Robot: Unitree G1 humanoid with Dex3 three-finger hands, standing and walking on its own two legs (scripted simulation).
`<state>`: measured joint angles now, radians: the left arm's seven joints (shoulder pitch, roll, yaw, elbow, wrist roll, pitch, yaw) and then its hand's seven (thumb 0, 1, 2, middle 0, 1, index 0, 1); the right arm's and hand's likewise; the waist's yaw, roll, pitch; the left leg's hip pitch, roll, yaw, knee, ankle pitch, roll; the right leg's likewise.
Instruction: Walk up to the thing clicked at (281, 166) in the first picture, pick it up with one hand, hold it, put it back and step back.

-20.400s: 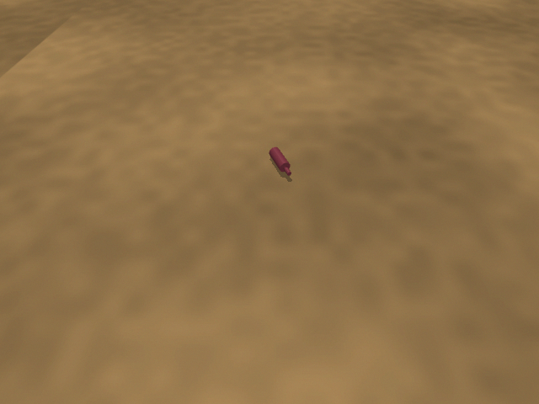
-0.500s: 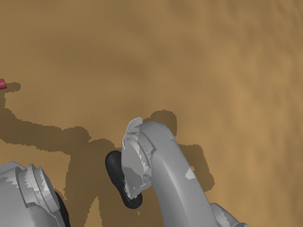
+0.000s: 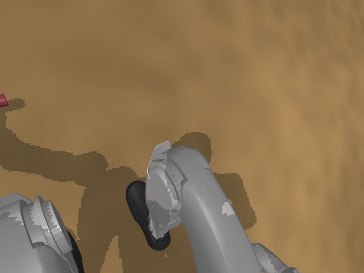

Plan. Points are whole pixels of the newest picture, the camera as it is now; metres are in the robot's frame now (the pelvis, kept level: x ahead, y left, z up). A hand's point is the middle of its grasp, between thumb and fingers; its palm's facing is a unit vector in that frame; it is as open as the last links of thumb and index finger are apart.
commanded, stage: settle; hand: left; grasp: from above
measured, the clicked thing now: out of the picture +0.47 +0.29 -0.28
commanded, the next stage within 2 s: lift in 0.88 s
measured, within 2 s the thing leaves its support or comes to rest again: leaves its support in 0.26 s
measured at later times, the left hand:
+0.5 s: hand out of the picture +0.45 +0.33 -0.20, palm faces -0.42 -0.09 -0.90, open 9.1 cm
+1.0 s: hand out of the picture +0.44 +0.33 -0.13, palm faces -0.46 -0.07 -0.89, open 9.1 cm
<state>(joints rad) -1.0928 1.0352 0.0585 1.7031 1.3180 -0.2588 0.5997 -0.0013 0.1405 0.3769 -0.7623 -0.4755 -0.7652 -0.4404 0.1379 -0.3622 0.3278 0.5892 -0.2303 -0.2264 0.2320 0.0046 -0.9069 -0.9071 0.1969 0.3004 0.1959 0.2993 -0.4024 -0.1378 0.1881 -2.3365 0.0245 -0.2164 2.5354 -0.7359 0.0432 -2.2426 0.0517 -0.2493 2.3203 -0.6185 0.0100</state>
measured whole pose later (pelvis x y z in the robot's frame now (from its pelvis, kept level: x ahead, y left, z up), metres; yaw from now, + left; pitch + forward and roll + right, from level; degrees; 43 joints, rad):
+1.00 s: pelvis +0.00 -0.01 +0.04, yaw +7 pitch +36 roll -10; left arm -0.99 0.77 0.01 1.34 1.25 -0.21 0.29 -0.01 0.13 0.29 -0.89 -0.26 -0.89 -0.24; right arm 0.21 -0.31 0.11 0.64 -0.11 -0.05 0.15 0.01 -0.91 -0.91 0.20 0.30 0.20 0.30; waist -0.28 0.01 -0.03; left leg -2.30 0.00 -0.10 2.35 -0.68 0.04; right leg -2.23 0.01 -0.15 2.23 -0.63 -0.01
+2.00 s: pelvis +0.02 +0.01 +0.28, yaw +13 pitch +26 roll -4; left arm -0.41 0.51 -0.11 0.79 1.03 -0.10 0.12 0.00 0.08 0.44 -0.82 -0.40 -0.82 -0.38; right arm 0.20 -0.24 -0.01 0.67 0.04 0.05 -0.03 0.01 -0.91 -0.91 0.20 0.30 0.20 0.30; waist -0.10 0.05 -0.18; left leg -1.41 0.00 -0.03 1.55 -0.59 0.04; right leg -1.39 0.03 -0.04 1.48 -0.55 0.01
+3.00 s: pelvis +0.08 +0.02 +0.44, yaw +13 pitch +9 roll -1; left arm -0.26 0.43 -0.21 0.74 1.03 -0.08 0.07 0.00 0.11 0.45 -0.79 -0.41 -0.79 -0.40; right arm 0.24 -0.26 -0.04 0.70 0.06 0.04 -0.05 0.01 -0.90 -0.90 0.20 0.30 0.20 0.30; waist -0.03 0.04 -0.07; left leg -0.53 -0.01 0.02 0.75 -0.38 0.04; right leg -0.53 0.03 0.02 0.70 -0.33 0.01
